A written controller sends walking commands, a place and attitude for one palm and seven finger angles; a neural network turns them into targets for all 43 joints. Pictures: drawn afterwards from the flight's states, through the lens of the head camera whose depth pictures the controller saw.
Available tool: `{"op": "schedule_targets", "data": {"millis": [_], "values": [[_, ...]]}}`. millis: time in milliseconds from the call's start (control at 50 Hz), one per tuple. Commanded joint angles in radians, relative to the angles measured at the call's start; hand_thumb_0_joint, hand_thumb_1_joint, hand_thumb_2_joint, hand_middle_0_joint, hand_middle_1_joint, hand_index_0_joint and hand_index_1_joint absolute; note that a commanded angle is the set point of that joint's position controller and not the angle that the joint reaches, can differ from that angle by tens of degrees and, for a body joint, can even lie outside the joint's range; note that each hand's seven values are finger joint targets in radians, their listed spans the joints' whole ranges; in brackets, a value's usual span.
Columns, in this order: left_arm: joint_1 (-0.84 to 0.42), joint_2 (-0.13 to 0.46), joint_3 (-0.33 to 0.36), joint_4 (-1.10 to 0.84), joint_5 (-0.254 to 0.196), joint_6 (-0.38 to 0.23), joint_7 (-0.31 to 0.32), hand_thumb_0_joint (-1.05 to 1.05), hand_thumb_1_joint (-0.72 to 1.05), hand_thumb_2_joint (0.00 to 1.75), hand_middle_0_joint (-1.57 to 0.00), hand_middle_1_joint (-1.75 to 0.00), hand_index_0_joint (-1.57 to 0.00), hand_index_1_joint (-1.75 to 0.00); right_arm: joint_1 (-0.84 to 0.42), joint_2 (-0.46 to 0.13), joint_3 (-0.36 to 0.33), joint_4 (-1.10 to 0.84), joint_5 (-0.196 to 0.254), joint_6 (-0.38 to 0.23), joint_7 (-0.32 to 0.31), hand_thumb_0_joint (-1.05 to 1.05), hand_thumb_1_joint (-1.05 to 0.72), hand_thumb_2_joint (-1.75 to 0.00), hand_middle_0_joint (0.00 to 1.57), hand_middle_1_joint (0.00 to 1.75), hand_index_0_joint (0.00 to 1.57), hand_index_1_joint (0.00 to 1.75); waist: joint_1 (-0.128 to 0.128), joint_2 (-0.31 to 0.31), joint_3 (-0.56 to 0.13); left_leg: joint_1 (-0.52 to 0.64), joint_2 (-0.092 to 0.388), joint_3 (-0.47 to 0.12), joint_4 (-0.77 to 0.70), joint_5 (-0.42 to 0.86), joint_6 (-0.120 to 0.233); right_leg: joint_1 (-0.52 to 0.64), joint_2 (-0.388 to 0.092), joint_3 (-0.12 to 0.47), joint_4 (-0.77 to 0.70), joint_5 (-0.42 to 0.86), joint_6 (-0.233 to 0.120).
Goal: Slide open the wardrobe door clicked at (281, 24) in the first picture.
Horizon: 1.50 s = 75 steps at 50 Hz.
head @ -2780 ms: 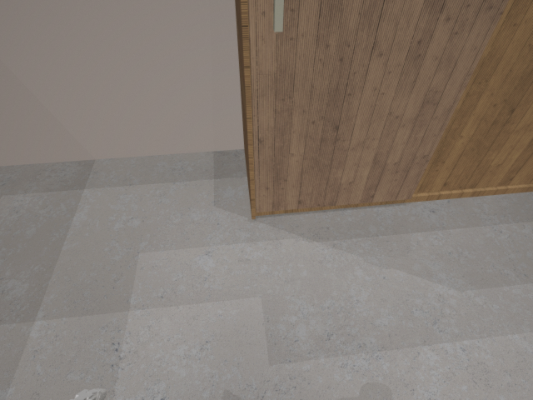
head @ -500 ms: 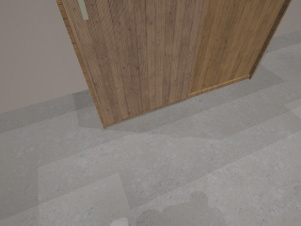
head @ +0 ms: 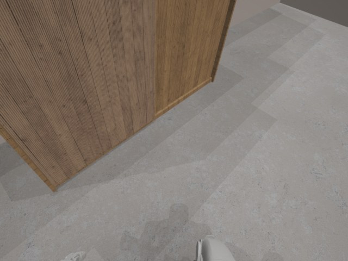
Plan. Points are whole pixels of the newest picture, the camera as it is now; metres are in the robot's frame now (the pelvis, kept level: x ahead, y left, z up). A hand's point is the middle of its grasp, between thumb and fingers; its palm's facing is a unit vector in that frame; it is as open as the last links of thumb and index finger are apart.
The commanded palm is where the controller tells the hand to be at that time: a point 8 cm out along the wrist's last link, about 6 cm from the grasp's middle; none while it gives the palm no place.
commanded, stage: walk to a spot facing it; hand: left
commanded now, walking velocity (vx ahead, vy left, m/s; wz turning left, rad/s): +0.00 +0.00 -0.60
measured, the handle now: out of the picture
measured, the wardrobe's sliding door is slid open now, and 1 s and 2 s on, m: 0.00 0.00 0.00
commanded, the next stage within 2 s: turn to face it in 1.64 s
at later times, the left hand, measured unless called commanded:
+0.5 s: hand (123, 215) +0.26 +0.15 -0.17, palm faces -0.24 -0.95 -0.22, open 7.3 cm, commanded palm none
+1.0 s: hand (122, 202) +0.30 +0.16 -0.17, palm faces -0.53 -0.82 -0.21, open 7.3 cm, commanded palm none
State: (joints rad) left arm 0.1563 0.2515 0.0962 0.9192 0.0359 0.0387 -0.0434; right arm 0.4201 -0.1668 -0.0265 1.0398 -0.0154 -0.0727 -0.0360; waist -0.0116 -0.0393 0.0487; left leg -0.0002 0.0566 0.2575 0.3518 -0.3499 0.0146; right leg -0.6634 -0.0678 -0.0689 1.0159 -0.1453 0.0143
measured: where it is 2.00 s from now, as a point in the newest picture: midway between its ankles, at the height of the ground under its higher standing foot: outside the picture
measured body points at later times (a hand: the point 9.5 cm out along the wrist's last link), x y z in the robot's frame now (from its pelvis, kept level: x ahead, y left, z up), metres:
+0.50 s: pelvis +0.11 -0.01 -0.01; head +0.14 -0.02 +0.44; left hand +0.27 +0.20 -0.15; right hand +0.16 -0.26 -0.15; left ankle +0.18 +0.15 -0.69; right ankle +0.17 -0.09 -0.74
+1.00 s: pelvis +0.13 +0.02 +0.00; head +0.17 +0.01 +0.44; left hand +0.33 +0.21 -0.16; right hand +0.03 -0.22 -0.14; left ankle +0.17 +0.13 -0.74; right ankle +0.05 -0.09 -0.70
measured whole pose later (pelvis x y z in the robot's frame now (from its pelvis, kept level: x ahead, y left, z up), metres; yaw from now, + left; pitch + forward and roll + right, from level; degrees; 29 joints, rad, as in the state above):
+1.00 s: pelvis +0.13 +0.02 +0.00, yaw -36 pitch +0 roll -1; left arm 0.22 0.24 0.09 0.94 0.02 0.09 -0.03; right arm 0.23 -0.20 -0.05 0.92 -0.02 0.01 -0.01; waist 0.01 -0.01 0.08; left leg -0.17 0.14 0.27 0.52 -0.34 -0.02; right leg -0.41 -0.06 -0.06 0.86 -0.42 0.06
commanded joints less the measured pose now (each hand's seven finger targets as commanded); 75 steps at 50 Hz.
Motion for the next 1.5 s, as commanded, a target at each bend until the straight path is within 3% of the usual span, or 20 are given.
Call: {"op": "schedule_targets", "data": {"millis": [0,100,140,160,180,260,380,560,580,620,720,960,1020,1040,1060,1080,1180,1280,1400,1480], "values": [[-0.125,-0.033,-0.029,-0.088,-0.006,-0.023,-0.010,0.00,0.90,0.90,-0.20,-0.30,-0.20,-0.30,0.075,-0.135,-0.026,-0.023,-0.010,-0.001,-0.008,0.00,-0.90,-0.90,0.20,0.30,0.20,0.30,-0.030,0.188,0.073,0.032,0.229,-0.032,0.001,0.927,0.070,0.029,0.060,-0.102,-0.239,-0.027,-0.020],[0.126,0.071,-0.004,-0.027,0.003,-0.048,0.009,0.00,0.90,0.90,-0.20,-0.30,-0.20,-0.30,0.025,-0.190,-0.045,-0.055,0.006,0.015,0.000,0.00,-0.90,-0.90,0.20,0.30,0.20,0.30,0.112,0.176,-0.118,-0.106,0.239,0.014,0.506,0.974,0.018,0.553,0.105,-0.098,-0.465,0.048,-0.090],[0.269,0.239,0.025,0.002,-0.028,-0.064,0.032,0.00,0.90,0.90,-0.20,-0.30,-0.20,-0.30,0.043,-0.108,-0.036,-0.108,0.027,0.020,0.002,0.00,-0.90,-0.90,0.20,0.30,0.20,0.30,0.124,-0.113,-0.350,-0.599,0.015,-0.077,1.174,-0.307,-0.080,0.962,-0.393,0.546,-0.508,0.838,-0.320],[0.232,0.224,0.023,-0.022,-0.040,-0.055,0.049,0.00,0.90,0.90,-0.20,-0.30,-0.20,-0.30,-0.032,-0.125,-0.040,-0.137,0.013,0.023,-0.007,0.00,-0.90,-0.90,0.20,0.30,0.20,0.30,0.129,0.018,-0.286,-0.609,0.056,-0.254,1.127,-0.226,-0.062,0.837,-0.345,0.445,-0.533,0.863,-0.314],[0.158,0.215,0.020,-0.042,-0.036,-0.052,0.055,0.00,0.90,0.90,-0.20,-0.30,-0.20,-0.30,-0.018,-0.119,-0.038,-0.141,0.010,0.031,-0.001,0.00,-0.90,-0.90,0.20,0.30,0.20,0.30,0.079,-0.075,-0.304,-0.616,0.087,-0.258,1.108,-0.166,-0.071,0.793,-0.313,0.460,-0.559,0.661,-0.303],[-0.029,0.126,-0.002,-0.084,-0.021,-0.044,0.068,0.00,0.90,0.90,-0.20,-0.30,-0.20,-0.30,-0.014,-0.104,-0.032,-0.101,-0.010,0.096,-0.002,0.00,-0.90,-0.90,0.20,0.30,0.20,0.30,-0.033,0.038,-0.117,-0.481,0.115,-0.236,0.923,-0.054,-0.091,0.338,-0.181,0.277,-0.683,0.288,-0.209],[-0.013,0.124,0.004,-0.090,-0.013,-0.030,0.049,0.00,0.90,0.90,-0.20,-0.30,-0.20,-0.30,-0.099,-0.108,-0.037,-0.151,-0.014,0.102,0.012,0.00,-0.90,-0.90,0.20,0.30,0.20,0.30,-0.016,-0.089,-0.081,-0.475,0.060,-0.227,0.727,0.016,-0.088,0.256,-0.090,0.327,-0.741,-0.117,-0.174],[0.050,0.147,0.024,-0.118,-0.015,-0.011,0.049,0.00,0.90,0.90,-0.20,-0.30,-0.20,-0.30,-0.173,-0.124,-0.045,-0.209,0.013,0.069,-0.002,0.00,-0.90,-0.90,0.20,0.30,0.20,0.30,0.012,-0.130,-0.152,-0.209,-0.056,-0.231,0.146,0.013,-0.048,0.349,-0.056,0.492,-0.625,0.125,-0.137],[0.029,0.125,0.019,-0.127,-0.021,-0.011,0.049,0.00,0.90,0.90,-0.20,-0.30,-0.20,-0.30,-0.118,-0.152,-0.051,-0.201,0.013,0.060,-0.008,0.00,-0.90,-0.90,0.20,0.30,0.20,0.30,-0.022,-0.086,-0.175,-0.053,0.005,-0.274,0.020,0.073,-0.026,0.252,-0.008,0.445,-0.556,0.075,-0.090],[0.073,0.066,0.010,-0.149,-0.020,-0.011,0.035,0.00,0.90,0.90,-0.20,-0.30,-0.20,-0.30,-0.190,-0.277,-0.070,-0.240,0.000,0.065,-0.001,0.00,-0.90,-0.90,0.20,0.30,0.20,0.30,0.008,0.324,-0.110,-0.003,0.417,-0.609,-0.120,0.187,0.112,-0.030,0.148,0.140,-0.124,-0.410,0.015],[0.120,0.071,0.026,-0.077,-0.011,0.011,0.013,0.00,0.90,0.90,-0.20,-0.30,-0.20,-0.30,-0.291,-0.175,-0.039,-0.253,-0.007,0.051,-0.007,0.00,-0.90,-0.90,0.20,0.30,0.20,0.30,0.049,0.166,-0.046,-0.143,0.242,-0.253,-0.024,0.524,0.091,0.044,0.063,0.103,0.228,-0.232,0.059],[-0.031,0.026,0.000,-0.088,-0.014,0.006,0.008,0.00,0.90,0.90,-0.20,-0.30,-0.20,-0.30,-0.133,-0.238,-0.085,-0.153,-0.014,0.067,0.009,0.00,-0.90,-0.90,0.20,0.30,0.20,0.30,-0.040,0.271,-0.040,-0.058,0.309,-0.114,0.073,0.608,0.098,0.216,0.037,-0.039,-0.230,-0.290,0.034],[0.068,0.056,0.008,-0.067,-0.013,-0.014,0.016,0.00,0.90,0.90,-0.20,-0.30,-0.20,-0.30,-0.161,-0.244,-0.091,-0.157,-0.008,0.068,0.017,0.00,-0.90,-0.90,0.20,0.30,0.20,0.30,0.029,0.215,-0.107,-0.121,0.297,-0.049,0.256,0.562,0.020,0.437,0.054,-0.052,-0.501,-0.087,0.000],[0.143,0.135,0.021,-0.045,-0.008,-0.030,0.026,0.00,0.90,0.90,-0.20,-0.30,-0.20,-0.30,-0.132,-0.214,-0.084,-0.166,0.001,0.071,0.024,0.00,-0.90,-0.90,0.20,0.30,0.20,0.30,0.063,0.032,-0.170,-0.294,0.251,-0.011,0.467,0.411,-0.043,0.675,-0.054,0.079,-0.600,0.125,-0.048],[0.210,0.254,0.044,-0.026,-0.008,-0.041,0.042,0.00,0.90,0.90,-0.20,-0.30,-0.20,-0.30,-0.160,-0.124,-0.055,-0.216,0.001,0.072,0.029,0.00,-0.90,-0.90,0.20,0.30,0.20,0.30,0.090,-0.280,-0.200,-0.608,0.088,-0.020,0.720,-0.242,-0.100,0.834,-0.321,0.442,-0.610,0.584,-0.161],[0.247,0.260,0.047,-0.019,-0.027,-0.032,0.056,0.00,0.90,0.90,-0.20,-0.30,-0.20,-0.30,-0.229,-0.143,-0.052,-0.242,0.003,0.083,0.009,0.00,-0.90,-0.90,0.20,0.30,0.20,0.30,0.119,-0.195,-0.212,-0.627,0.082,-0.194,0.820,-0.317,-0.091,0.775,-0.363,0.429,-0.581,0.742,-0.239],[0.037,0.150,0.016,-0.079,-0.020,-0.031,0.058,0.00,0.90,0.90,-0.20,-0.30,-0.20,-0.30,-0.219,-0.156,-0.053,-0.190,-0.014,0.099,0.020,0.00,-0.90,-0.90,0.20,0.30,0.20,0.30,0.025,-0.097,-0.084,-0.570,0.093,-0.210,0.773,-0.067,-0.115,0.540,-0.177,0.304,-0.679,0.193,-0.190],[0.065,0.171,0.016,-0.067,-0.017,-0.043,0.044,0.00,0.90,0.90,-0.20,-0.30,-0.20,-0.30,-0.251,-0.161,-0.057,-0.207,-0.015,0.091,0.037,0.00,-0.90,-0.90,0.20,0.30,0.20,0.30,0.038,-0.107,-0.019,-0.556,0.062,-0.198,0.643,-0.011,-0.113,0.465,-0.141,0.370,-0.762,-0.164,-0.192],[0.078,0.187,0.021,-0.068,-0.011,-0.049,0.041,0.00,0.90,0.90,-0.20,-0.30,-0.20,-0.30,-0.280,-0.149,-0.053,-0.246,-0.002,0.060,0.040,0.00,-0.90,-0.90,0.20,0.30,0.20,0.30,0.044,-0.121,-0.019,-0.437,0.012,-0.201,0.401,-0.059,-0.090,0.441,-0.147,0.450,-0.734,-0.169,-0.204],[0.025,0.123,0.012,-0.087,-0.022,-0.036,0.035,0.00,0.90,0.90,-0.20,-0.30,-0.20,-0.30,-0.077,-0.187,-0.053,-0.184,0.000,0.034,0.014,0.00,-0.90,-0.90,0.20,0.30,0.20,0.30,-0.054,-0.011,-0.069,-0.006,0.027,-0.211,0.048,0.052,-0.069,0.213,0.003,0.367,-0.513,-0.207,-0.106]]}}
